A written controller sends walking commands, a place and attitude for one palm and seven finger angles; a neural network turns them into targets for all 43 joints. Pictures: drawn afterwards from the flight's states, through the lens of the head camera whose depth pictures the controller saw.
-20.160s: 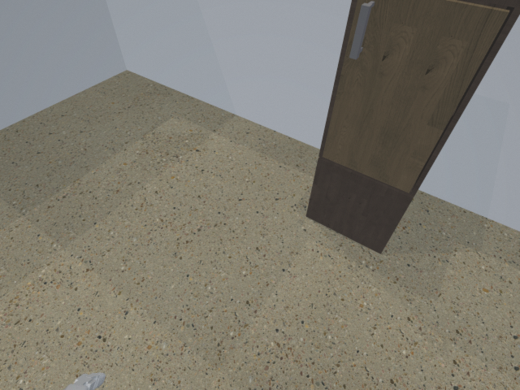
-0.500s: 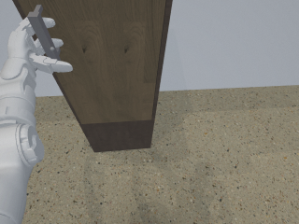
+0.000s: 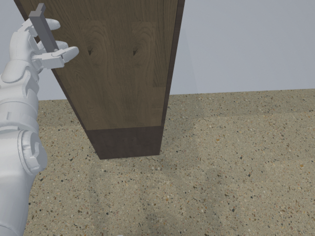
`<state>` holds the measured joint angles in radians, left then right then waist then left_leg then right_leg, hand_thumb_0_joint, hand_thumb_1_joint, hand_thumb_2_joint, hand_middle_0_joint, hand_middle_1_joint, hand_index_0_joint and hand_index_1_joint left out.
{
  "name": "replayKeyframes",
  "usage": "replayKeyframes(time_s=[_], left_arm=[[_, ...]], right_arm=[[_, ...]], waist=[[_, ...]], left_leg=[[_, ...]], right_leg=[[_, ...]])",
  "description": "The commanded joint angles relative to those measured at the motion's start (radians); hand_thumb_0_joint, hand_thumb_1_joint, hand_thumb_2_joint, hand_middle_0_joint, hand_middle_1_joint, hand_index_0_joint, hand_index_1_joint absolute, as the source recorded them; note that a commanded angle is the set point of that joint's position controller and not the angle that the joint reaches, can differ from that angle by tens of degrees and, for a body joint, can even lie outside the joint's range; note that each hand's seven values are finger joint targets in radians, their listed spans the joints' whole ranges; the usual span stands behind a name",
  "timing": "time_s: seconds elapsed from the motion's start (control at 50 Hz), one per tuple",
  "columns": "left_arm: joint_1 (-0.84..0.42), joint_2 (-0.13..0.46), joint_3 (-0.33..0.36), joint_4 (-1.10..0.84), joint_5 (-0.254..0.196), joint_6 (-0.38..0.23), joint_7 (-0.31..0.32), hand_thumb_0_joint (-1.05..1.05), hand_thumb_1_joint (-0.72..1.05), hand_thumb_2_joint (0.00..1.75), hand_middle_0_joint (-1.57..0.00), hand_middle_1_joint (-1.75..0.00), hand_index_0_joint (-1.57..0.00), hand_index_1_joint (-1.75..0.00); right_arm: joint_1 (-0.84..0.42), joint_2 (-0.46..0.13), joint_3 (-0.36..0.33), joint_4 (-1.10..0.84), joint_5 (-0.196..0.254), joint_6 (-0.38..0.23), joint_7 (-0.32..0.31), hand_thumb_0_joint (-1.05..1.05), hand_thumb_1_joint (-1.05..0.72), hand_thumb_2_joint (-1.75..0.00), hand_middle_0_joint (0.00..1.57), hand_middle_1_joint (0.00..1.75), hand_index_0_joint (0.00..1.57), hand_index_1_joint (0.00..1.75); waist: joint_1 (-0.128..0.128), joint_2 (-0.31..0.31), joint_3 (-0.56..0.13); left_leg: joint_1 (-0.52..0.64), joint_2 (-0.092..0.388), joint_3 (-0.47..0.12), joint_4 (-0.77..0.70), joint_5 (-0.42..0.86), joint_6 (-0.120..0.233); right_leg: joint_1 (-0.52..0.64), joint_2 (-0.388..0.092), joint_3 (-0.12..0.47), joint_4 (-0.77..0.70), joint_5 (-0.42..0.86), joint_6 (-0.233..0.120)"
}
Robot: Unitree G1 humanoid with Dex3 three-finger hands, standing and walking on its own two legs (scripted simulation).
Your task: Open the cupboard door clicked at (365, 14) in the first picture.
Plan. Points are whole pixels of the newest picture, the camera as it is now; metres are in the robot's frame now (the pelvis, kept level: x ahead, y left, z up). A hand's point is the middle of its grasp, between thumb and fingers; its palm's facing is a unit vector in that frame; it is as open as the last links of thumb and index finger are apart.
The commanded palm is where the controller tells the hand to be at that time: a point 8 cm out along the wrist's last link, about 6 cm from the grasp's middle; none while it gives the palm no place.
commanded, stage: close the thumb around the handle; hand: left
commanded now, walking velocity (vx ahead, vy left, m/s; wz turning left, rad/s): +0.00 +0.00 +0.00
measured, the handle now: (50, 37) +0.57 +0.20 +0.17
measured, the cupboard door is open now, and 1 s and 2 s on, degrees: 0 14 42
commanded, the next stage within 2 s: pull the door open along its arc in 0.30 s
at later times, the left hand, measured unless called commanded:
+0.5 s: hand (58, 52) +0.52 +0.18 +0.17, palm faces +0.01 -1.00 +0.01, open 5.5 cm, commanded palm +0.49 +0.23 +0.17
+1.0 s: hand (61, 76) +0.44 +0.16 +0.17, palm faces +0.04 -1.00 +0.08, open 6.1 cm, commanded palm +0.42 +0.22 +0.17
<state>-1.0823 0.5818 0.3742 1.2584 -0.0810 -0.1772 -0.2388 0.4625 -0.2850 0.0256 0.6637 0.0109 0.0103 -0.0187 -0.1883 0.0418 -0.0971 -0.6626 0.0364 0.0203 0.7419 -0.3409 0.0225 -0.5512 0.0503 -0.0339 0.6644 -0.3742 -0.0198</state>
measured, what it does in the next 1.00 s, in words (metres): stands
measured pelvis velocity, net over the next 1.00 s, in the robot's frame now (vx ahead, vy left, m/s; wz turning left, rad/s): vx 0.01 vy -0.01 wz -0.01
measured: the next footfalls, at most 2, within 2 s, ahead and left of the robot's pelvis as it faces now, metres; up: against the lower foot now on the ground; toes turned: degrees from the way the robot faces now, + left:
none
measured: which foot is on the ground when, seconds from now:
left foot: down 0.00-1.00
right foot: down 0.00-1.00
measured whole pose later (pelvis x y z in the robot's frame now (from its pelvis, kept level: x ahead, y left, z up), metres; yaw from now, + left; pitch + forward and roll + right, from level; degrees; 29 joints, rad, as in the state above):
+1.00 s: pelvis +0.01 -0.01 +0.01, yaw +0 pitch +7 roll -1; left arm -0.59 0.30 0.30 0.61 -0.22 0.02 -0.13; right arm 0.33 -0.27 0.01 0.59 0.06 0.02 -0.03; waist -0.07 0.05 -0.11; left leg -0.44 0.03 0.04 0.64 -0.33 0.01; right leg -0.34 0.04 -0.01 0.58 -0.37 -0.03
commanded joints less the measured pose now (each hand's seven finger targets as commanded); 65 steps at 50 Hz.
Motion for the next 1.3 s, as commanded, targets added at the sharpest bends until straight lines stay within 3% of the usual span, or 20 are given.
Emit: replayKeyframes(time_s=[0.0, 0.08, 0.16, 0.26, 0.38, 0.4, 0.48, 0.56, 0.82, 0.86, 0.9, 0.92, 0.94, 0.98, 1.02, 1.1, 1.12, 1.18, 1.24, 1.28], left_arm=[[-0.513, 0.270, 0.044, -0.244, -0.023, -0.066, -0.013, 0.00, 0.68, 0.80, -0.38, -1.33, -0.38, -1.33], [-0.515, 0.252, 0.024, -0.241, -0.019, -0.080, -0.015, 0.00, 0.90, 0.90, -0.40, -1.35, -0.40, -1.35], [-0.506, 0.209, -0.008, -0.241, -0.022, -0.079, -0.019, 0.00, 0.90, 0.90, -0.40, -1.35, -0.40, -1.35], [-0.502, 0.261, 0.051, -0.246, -0.026, -0.069, -0.001, 0.00, 0.90, 0.90, -0.40, -1.35, -0.40, -1.35], [-0.538, 0.266, 0.028, -0.180, -0.001, -0.064, 0.021, 0.00, 0.90, 0.90, -0.40, -1.35, -0.40, -1.35], [-0.525, 0.204, -0.014, -0.208, -0.005, -0.067, 0.016, 0.00, 0.90, 0.90, -0.40, -1.35, -0.40, -1.35], [-0.457, 0.218, 0.017, -0.249, -0.015, -0.081, 0.011, 0.00, 0.90, 0.90, -0.40, -1.35, -0.40, -1.35], [-0.354, 0.205, 0.029, -0.316, -0.040, -0.078, -0.005, 0.00, 0.90, 0.90, -0.40, -1.35, -0.40, -1.35], [0.284, 0.105, 0.050, -0.803, -0.156, 0.060, -0.025, 0.00, 0.90, 0.90, -0.40, -1.35, -0.40, -1.35], [0.217, 0.075, 0.020, -0.841, -0.154, 0.091, -0.008, 0.00, 0.90, 0.90, -0.40, -1.35, -0.40, -1.35], [0.149, 0.049, -0.001, -0.852, -0.148, 0.118, 0.017, 0.00, 0.90, 0.90, -0.40, -1.35, -0.40, -1.35], [0.086, 0.044, 0.103, -0.860, -0.175, 0.145, 0.138, 0.00, 0.90, 0.90, -0.40, -1.35, -0.40, -1.35], [0.056, -0.053, 0.045, -0.845, -0.164, 0.172, 0.220, 0.00, 0.90, 0.90, -0.40, -1.35, -0.40, -1.35], [-0.020, -0.108, 0.019, -0.812, -0.129, 0.195, 0.327, 0.00, 0.90, 0.90, -0.40, -1.35, -0.40, -1.35], [-0.103, -0.112, 0.018, -0.814, -0.067, 0.194, 0.438, 0.00, 0.90, 0.90, -0.40, -1.35, -0.40, -1.35], [-0.189, -0.208, -0.046, -0.818, 0.066, 0.180, 0.642, 0.00, 0.90, 0.90, -0.40, -1.35, -0.40, -1.35], [-0.205, -0.217, -0.039, -0.795, 0.085, 0.177, 0.697, 0.00, 0.90, 0.90, -0.40, -1.35, -0.40, -1.35], [-0.253, -0.258, -0.091, -0.736, 0.114, 0.158, 0.732, 0.00, 0.90, 0.90, -0.40, -1.35, -0.40, -1.35], [-0.321, -0.252, -0.117, -0.694, 0.118, 0.123, 0.699, 0.00, 0.90, 0.90, -0.40, -1.35, -0.40, -1.35], [-0.332, -0.249, -0.118, -0.660, 0.107, 0.098, 0.670, 0.00, 0.90, 0.90, -0.40, -1.35, -0.40, -1.35]], right_arm=[[0.146, -0.183, -0.066, -0.055, 0.001, -0.018, -0.022, 0.00, -0.90, -0.90, 0.20, 0.30, 0.20, 0.30], [0.141, -0.178, -0.063, -0.046, 0.003, -0.018, -0.022, 0.00, -0.90, -0.90, 0.20, 0.30, 0.20, 0.30], [0.136, -0.177, -0.064, -0.047, 0.002, -0.020, -0.019, 0.00, -0.90, -0.90, 0.20, 0.30, 0.20, 0.30], [0.137, -0.178, -0.063, -0.051, -0.001, -0.021, -0.020, 0.00, -0.90, -0.90, 0.20, 0.30, 0.20, 0.30], [0.140, -0.186, -0.060, -0.047, 0.000, -0.020, -0.022, 0.00, -0.90, -0.90, 0.20, 0.30, 0.20, 0.30], [0.133, -0.177, -0.062, -0.055, 0.000, -0.025, -0.018, 0.00, -0.90, -0.90, 0.20, 0.30, 0.20, 0.30], [0.128, -0.176, -0.062, -0.066, -0.001, -0.026, -0.016, 0.00, -0.90, -0.90, 0.20, 0.30, 0.20, 0.30], [0.106, -0.175, -0.066, -0.089, 0.006, -0.023, -0.014, 0.00, -0.90, -0.90, 0.20, 0.30, 0.20, 0.30], [-0.068, -0.138, -0.068, -0.220, 0.052, -0.018, -0.014, 0.00, -0.90, -0.90, 0.20, 0.30, 0.20, 0.30], [-0.087, -0.133, -0.066, -0.209, 0.055, -0.022, -0.017, 0.00, -0.90, -0.90, 0.20, 0.30, 0.20, 0.30], [-0.098, -0.132, -0.066, -0.198, 0.052, -0.023, -0.021, 0.00, -0.90, -0.90, 0.20, 0.30, 0.20, 0.30], [-0.122, -0.108, -0.062, -0.189, 0.049, -0.031, -0.021, 0.00, -0.90, -0.90, 0.20, 0.30, 0.20, 0.30], [-0.141, -0.100, -0.058, -0.174, 0.043, -0.037, -0.018, 0.00, -0.90, -0.90, 0.20, 0.30, 0.20, 0.30], [-0.138, -0.100, -0.059, -0.134, 0.031, -0.041, -0.016, 0.00, -0.90, -0.90, 0.20, 0.30, 0.20, 0.30], [-0.130, -0.094, -0.061, -0.109, 0.011, -0.041, -0.011, 0.00, -0.90, -0.90, 0.20, 0.30, 0.20, 0.30], [-0.151, -0.068, -0.064, -0.085, -0.026, -0.044, 0.003, 0.00, -0.90, -0.90, 0.20, 0.30, 0.20, 0.30], [-0.144, -0.068, -0.067, -0.071, -0.035, -0.042, 0.004, 0.00, -0.90, -0.90, 0.20, 0.30, 0.20, 0.30], [-0.138, -0.073, -0.073, -0.057, -0.044, -0.037, 0.005, 0.00, -0.90, -0.90, 0.20, 0.30, 0.20, 0.30], [-0.128, -0.076, -0.078, -0.045, -0.043, -0.035, -0.005, 0.00, -0.90, -0.90, 0.20, 0.30, 0.20, 0.30], [-0.123, -0.073, -0.076, -0.040, -0.040, -0.039, -0.010, 0.00, -0.90, -0.90, 0.20, 0.30, 0.20, 0.30]], waist=[[-0.003, 0.050, -0.411], [-0.011, 0.089, -0.382], [-0.011, 0.114, -0.391], [0.008, 0.100, -0.418], [-0.024, 0.035, -0.331], [-0.017, 0.069, -0.357], [0.018, 0.110, -0.430], [0.050, 0.077, -0.452], [0.184, -0.002, -0.375], [0.152, -0.007, -0.304], [0.132, -0.035, -0.263], [0.177, -0.047, -0.226], [0.153, -0.025, -0.204], [0.123, -0.016, -0.180], [0.116, -0.041, -0.222], [0.120, 0.026, -0.355], [0.112, -0.035, -0.372], [0.085, -0.049, -0.376], [0.066, -0.058, -0.367], [0.073, -0.041, -0.353]], left_leg=[[0.394, -0.016, -0.055, -0.030, 0.422, 0.023], [0.405, -0.015, -0.057, -0.024, 0.428, 0.020], [0.430, -0.015, -0.065, -0.024, 0.427, 0.018], [0.427, -0.013, -0.065, -0.025, 0.448, 0.017], [0.346, -0.014, -0.065, -0.035, 0.331, 0.021], [0.367, -0.017, -0.062, -0.038, 0.337, 0.019], [0.429, -0.012, -0.068, -0.029, 0.406, 0.012], [0.425, -0.016, -0.053, -0.036, 0.433, 0.016], [0.439, -0.024, 0.010, -0.107, 0.591, 0.031], [0.444, -0.023, 0.006, -0.118, 0.558, 0.030], [0.440, -0.025, -0.002, -0.125, 0.495, 0.028], [0.404, -0.030, -0.001, -0.123, 0.463, 0.023], [0.407, -0.032, -0.002, -0.135, 0.426, 0.015], [0.413, -0.030, -0.016, -0.128, 0.402, 0.006], [0.417, -0.033, -0.024, -0.113, 0.402, 0.012], [0.447, -0.038, -0.027, -0.083, 0.444, 0.003], [0.430, -0.035, -0.035, -0.078, 0.438, 0.004], [0.421, -0.036, -0.034, -0.079, 0.389, 0.001], [0.407, -0.038, -0.028, -0.086, 0.347, 0.007], [0.397, -0.040, -0.024, -0.093, 0.324, 0.007]], right_leg=[[0.065, 0.015, 0.013, -0.070, 0.463, 0.015], [0.029, 0.014, 0.013, -0.070, 0.452, 0.013], [0.006, 0.017, 0.009, -0.069, 0.425, 0.010], [0.029, 0.014, 0.007, -0.062, 0.437, 0.010], [0.003, 0.011, 0.013, -0.074, 0.362, 0.016], [0.007, 0.010, 0.011, -0.071, 0.364, 0.014], [0.019, 0.013, 0.006, -0.057, 0.392, 0.006], [0.090, 0.015, 0.008, -0.055, 0.452, 0.006], [0.350, -0.002, 0.010, -0.086, 0.700, 0.009], [0.304, -0.001, 0.006, -0.102, 0.679, 0.015], [0.273, 0.000, 0.003, -0.114, 0.626, 0.015], [0.258, 0.002, -0.004, -0.132, 0.574, 0.016], [0.236, 0.001, -0.007, -0.137, 0.535, 0.017], [0.187, -0.002, -0.010, -0.138, 0.480, 0.016], [0.188, -0.007, -0.004, -0.129, 0.465, 0.019], [0.183, -0.021, -0.001, -0.089, 0.476, 0.012], [0.195, -0.020, -0.004, -0.088, 0.471, 0.014], [0.180, -0.020, 0.002, -0.088, 0.449, 0.016], [0.191, -0.023, 0.016, -0.101, 0.448, 0.017], [0.202, -0.024, 0.022, -0.108, 0.440, 0.013]])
